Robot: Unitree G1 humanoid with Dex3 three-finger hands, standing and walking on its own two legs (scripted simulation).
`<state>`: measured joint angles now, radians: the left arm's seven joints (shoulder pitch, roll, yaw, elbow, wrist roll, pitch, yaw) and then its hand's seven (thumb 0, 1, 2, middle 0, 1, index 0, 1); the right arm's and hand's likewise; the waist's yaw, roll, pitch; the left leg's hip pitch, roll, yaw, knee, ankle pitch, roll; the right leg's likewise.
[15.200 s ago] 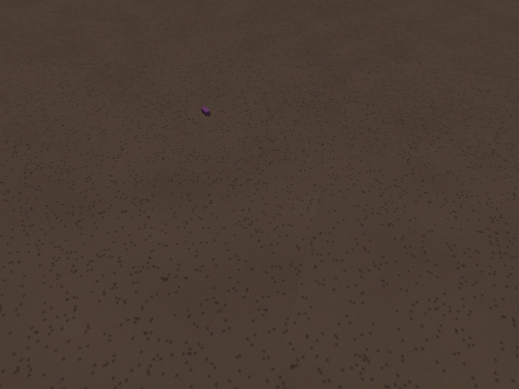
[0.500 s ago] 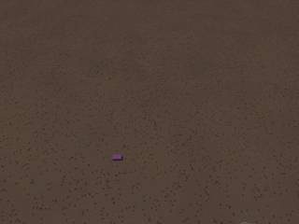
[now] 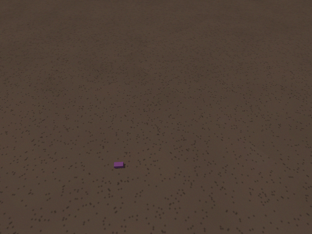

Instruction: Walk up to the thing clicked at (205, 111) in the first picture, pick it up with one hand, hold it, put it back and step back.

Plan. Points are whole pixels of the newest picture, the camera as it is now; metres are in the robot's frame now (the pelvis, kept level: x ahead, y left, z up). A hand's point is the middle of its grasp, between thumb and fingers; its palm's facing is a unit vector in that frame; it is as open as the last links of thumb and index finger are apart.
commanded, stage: stand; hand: left
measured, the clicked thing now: (118, 164) +0.70 +0.26 -0.77
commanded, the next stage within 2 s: walk up in 0.28 s
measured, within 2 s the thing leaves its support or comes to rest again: neither
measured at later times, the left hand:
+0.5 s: hand out of the picture +0.07 +0.29 -0.15, palm faces +0.07 -0.93 -0.35, open 7.4 cm
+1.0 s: hand (59, 200) +0.26 +0.31 -0.15, palm faces -0.07 -0.93 -0.35, open 7.4 cm
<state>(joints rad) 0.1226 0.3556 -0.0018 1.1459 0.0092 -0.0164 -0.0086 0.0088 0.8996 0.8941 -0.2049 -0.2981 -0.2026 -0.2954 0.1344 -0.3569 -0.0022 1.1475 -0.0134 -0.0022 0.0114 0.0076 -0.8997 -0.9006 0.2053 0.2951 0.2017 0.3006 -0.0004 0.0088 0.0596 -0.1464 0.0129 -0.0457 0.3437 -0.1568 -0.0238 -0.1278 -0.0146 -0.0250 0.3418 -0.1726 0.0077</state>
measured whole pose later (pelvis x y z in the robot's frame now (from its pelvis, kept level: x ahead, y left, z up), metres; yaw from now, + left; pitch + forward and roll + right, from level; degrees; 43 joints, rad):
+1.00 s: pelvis +0.20 +0.04 -0.01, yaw -1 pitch -3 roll +2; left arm 0.26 0.42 0.07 0.92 0.02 0.00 -0.09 0.01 0.90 0.89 -0.20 -0.30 -0.20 -0.30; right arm 0.37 -0.39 -0.06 0.88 -0.02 -0.08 0.03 0.01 -0.89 -0.90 0.21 0.30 0.21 0.30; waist -0.02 -0.04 0.09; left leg -0.03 0.02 0.11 0.43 -0.34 -0.01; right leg -0.46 -0.09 0.03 0.66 -0.17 -0.02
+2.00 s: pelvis +0.29 -0.01 -0.02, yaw +2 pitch -2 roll +1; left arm 0.25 0.40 0.03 0.94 0.03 -0.04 0.02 0.01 0.90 0.89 -0.21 -0.30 -0.21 -0.30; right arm 0.12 -0.42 -0.05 0.90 -0.01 0.04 0.03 0.01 -0.90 -0.90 0.21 0.30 0.20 0.30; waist 0.03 0.05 0.10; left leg -0.32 0.02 -0.03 0.68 -0.38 0.02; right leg -0.25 -0.07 -0.01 0.65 -0.37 0.03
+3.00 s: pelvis +0.31 +0.00 +0.00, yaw +2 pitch -2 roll +0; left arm 0.08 0.35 0.02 1.15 0.01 -0.01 -0.01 0.01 0.90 0.89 -0.20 -0.30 -0.20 -0.30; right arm 0.08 -0.36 0.00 1.12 -0.01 -0.01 0.01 0.01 -0.90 -0.90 0.21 0.30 0.20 0.30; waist 0.01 0.01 0.04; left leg -0.14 0.03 -0.04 0.37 -0.19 -0.03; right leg -0.10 -0.02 -0.02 0.36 -0.21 0.02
